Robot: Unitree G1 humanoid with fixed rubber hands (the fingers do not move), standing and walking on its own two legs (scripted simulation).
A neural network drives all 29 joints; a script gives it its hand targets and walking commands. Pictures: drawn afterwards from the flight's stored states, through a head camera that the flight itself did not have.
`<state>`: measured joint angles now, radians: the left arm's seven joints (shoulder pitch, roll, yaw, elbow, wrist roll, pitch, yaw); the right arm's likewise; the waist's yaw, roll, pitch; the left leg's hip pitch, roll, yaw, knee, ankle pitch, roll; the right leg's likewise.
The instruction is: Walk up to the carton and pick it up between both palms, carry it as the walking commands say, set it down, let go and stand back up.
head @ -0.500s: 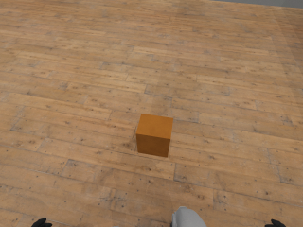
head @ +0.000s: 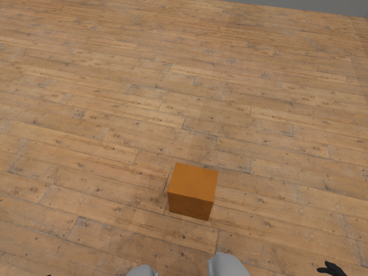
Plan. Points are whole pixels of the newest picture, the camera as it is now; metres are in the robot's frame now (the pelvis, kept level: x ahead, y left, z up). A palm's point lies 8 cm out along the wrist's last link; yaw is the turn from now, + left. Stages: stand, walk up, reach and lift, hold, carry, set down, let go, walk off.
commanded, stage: walk up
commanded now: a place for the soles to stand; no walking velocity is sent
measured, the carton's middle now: (192, 192) +0.56 -0.05 -0.61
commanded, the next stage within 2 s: none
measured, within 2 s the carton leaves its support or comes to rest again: neither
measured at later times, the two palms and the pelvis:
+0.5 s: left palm (59, 252) +0.19 +0.29 -0.08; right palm (326, 252) +0.17 -0.33 -0.11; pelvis +0.07 -0.02 +0.01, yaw +1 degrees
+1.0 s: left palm (45, 274) +0.15 +0.30 -0.08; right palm (319, 253) +0.17 -0.29 -0.07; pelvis +0.06 +0.00 +0.04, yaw +2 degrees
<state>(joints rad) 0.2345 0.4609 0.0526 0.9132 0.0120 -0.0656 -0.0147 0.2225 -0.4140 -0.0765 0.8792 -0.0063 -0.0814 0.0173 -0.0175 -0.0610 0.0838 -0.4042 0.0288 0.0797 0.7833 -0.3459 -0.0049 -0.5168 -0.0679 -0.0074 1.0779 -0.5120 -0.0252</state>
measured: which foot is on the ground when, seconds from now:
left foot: down 0.00-1.00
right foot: up 0.00-0.04, down 0.06-1.00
